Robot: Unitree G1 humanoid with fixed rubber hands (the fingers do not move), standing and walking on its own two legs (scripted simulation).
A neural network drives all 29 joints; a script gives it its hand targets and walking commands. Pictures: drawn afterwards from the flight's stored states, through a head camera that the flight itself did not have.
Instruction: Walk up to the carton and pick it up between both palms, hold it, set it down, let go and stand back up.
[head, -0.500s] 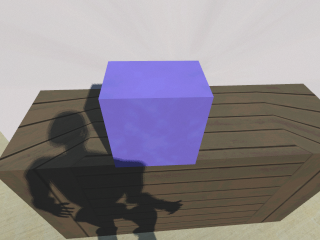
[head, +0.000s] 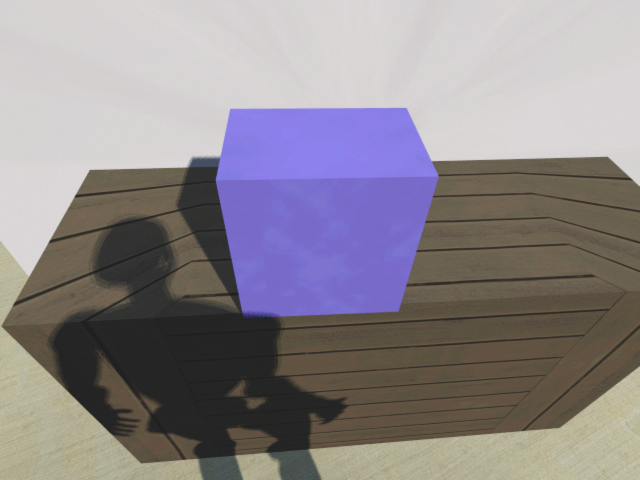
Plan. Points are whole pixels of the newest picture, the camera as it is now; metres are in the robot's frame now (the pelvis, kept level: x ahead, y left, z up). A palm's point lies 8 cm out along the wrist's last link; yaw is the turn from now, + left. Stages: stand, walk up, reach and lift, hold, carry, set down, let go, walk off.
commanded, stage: stand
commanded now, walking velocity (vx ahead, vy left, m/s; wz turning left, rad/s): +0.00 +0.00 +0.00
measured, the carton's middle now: (320, 218) +0.47 +0.02 +0.08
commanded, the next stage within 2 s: none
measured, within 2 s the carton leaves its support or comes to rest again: neither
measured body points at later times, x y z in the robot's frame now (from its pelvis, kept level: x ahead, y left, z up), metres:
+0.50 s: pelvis +0.01 +0.00 +0.00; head +0.01 +0.00 +0.45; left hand +0.04 +0.25 -0.13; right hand +0.05 -0.26 -0.13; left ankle +0.06 +0.10 -0.74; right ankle +0.02 -0.12 -0.74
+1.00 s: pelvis +0.02 -0.01 +0.00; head +0.03 -0.01 +0.45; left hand +0.06 +0.24 -0.14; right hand +0.07 -0.27 -0.14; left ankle +0.06 +0.10 -0.74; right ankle +0.02 -0.12 -0.74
